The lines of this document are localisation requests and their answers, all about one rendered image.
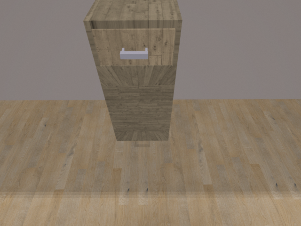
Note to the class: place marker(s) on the cabinet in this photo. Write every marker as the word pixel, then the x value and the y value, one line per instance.
pixel 139 98

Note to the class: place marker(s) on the drawer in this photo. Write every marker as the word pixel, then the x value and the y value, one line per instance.
pixel 159 41

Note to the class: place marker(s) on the handle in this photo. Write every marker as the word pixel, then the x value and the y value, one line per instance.
pixel 134 54

